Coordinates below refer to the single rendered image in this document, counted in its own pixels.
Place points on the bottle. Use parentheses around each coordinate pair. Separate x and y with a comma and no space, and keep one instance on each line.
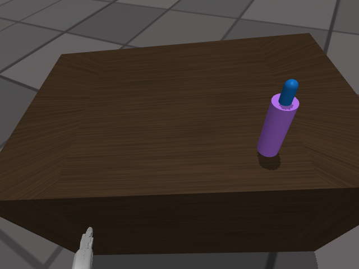
(279,117)

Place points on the left robot hand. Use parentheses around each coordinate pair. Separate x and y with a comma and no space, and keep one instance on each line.
(84,256)

